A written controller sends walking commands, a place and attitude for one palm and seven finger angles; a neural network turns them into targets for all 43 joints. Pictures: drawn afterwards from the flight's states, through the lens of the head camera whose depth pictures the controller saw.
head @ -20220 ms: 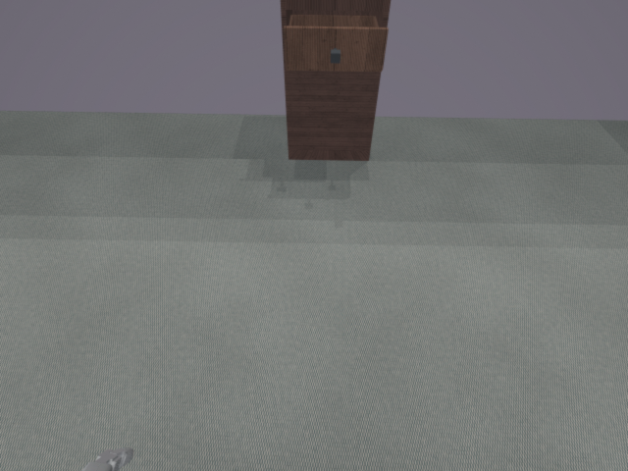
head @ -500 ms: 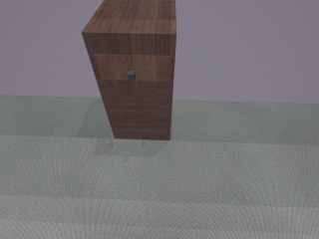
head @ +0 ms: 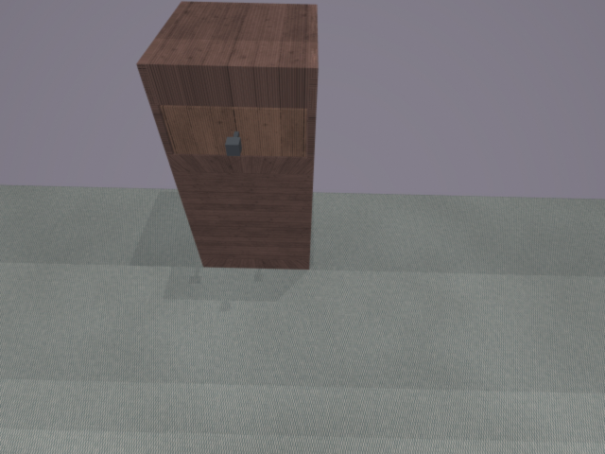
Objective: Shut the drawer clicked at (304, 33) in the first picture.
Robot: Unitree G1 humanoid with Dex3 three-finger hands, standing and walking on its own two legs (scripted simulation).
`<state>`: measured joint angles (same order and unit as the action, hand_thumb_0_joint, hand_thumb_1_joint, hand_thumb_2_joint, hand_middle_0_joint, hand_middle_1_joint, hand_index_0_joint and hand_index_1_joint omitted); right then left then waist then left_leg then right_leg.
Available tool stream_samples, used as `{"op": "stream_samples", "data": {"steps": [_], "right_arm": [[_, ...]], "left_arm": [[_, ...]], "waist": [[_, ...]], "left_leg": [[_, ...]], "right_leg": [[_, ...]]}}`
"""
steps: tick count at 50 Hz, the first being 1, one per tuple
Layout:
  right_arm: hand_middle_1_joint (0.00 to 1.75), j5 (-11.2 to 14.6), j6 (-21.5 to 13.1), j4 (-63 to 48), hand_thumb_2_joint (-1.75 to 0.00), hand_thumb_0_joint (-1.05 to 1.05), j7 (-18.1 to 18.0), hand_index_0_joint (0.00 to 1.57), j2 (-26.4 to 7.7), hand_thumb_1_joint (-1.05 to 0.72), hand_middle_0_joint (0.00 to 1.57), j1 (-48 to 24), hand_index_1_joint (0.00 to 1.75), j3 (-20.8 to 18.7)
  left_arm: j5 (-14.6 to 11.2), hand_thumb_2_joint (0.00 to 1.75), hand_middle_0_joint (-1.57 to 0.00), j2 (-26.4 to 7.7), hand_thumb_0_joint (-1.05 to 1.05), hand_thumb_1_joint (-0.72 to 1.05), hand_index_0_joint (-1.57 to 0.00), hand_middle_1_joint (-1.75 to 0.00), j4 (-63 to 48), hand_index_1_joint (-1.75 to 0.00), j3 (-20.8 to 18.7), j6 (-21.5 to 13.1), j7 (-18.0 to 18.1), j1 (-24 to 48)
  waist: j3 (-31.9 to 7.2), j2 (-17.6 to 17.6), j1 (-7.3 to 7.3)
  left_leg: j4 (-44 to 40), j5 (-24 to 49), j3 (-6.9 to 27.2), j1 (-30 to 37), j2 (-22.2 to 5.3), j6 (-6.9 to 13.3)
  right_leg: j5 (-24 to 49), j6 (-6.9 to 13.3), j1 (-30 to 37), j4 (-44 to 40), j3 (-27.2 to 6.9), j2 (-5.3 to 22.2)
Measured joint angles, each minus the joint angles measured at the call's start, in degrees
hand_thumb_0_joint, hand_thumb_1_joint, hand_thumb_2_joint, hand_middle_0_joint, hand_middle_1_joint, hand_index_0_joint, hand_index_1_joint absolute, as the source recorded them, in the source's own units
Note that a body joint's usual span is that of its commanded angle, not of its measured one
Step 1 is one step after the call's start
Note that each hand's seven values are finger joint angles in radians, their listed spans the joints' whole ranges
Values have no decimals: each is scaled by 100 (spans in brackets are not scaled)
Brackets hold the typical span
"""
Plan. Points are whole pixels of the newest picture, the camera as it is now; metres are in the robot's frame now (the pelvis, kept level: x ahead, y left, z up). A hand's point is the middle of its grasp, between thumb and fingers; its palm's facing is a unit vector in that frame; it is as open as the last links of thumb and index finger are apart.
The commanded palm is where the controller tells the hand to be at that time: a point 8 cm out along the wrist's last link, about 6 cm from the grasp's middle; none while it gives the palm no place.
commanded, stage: look to check the result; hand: left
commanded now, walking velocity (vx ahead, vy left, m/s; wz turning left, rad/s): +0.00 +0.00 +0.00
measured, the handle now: (234, 142) +0.88 +0.23 -0.12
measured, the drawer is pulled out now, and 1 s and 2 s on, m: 0.00 0.00 0.00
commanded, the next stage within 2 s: stand and wait in 0.50 s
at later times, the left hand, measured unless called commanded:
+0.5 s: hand out of the picture +0.00 +0.15 -0.17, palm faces +0.06 -0.98 -0.19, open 7.4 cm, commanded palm none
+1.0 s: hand out of the picture +0.02 +0.14 -0.17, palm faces +0.06 -0.98 -0.21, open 7.4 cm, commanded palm none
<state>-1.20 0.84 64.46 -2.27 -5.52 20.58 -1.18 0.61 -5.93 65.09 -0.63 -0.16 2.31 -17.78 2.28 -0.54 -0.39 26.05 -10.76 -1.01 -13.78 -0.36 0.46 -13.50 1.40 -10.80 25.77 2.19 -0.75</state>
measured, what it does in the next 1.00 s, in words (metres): stands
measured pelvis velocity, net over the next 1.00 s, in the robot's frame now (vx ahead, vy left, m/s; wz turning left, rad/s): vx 0.03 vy -0.03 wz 0.00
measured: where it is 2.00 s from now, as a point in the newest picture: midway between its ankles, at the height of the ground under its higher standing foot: outside the picture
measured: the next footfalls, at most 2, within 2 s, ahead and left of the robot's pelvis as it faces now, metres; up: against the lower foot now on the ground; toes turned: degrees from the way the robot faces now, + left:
none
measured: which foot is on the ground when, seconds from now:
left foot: down 0.00-1.00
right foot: down 0.00-1.00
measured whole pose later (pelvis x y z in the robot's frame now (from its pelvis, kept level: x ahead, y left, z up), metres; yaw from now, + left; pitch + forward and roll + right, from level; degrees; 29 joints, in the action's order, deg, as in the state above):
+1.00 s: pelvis +0.03 -0.03 +0.00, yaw +0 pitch -2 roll +0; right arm -1.0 0.4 65.2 -2.8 -7.3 16.4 -1.1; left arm 0.3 -7.3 65.6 -0.9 -0.9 2.4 -16.0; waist 3.1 -1.2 0.1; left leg 23.4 -12.2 -0.3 -9.4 -2.0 -1.7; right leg -14.9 3.4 -6.4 22.9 2.7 -2.5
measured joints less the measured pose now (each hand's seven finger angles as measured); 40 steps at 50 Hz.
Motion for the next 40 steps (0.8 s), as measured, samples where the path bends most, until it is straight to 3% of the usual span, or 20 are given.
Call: {"op": "stream_samples", "data": {"steps": [40], "right_arm": [[30, 20, -57, 65, -90, 0, -50, 20, -131, -90, 20, -369, 30, 7]], "left_arm": [[-23, 90, -20, -81, 0, 91, -20, -30, 51, -30, -22, -76, 17, 144]], "waist": [[75, -35, 47]], "left_leg": [[-215, -136, 61, 366, -133, -182]], "right_leg": [[-134, 161, 378, -238, 47, -144]]}}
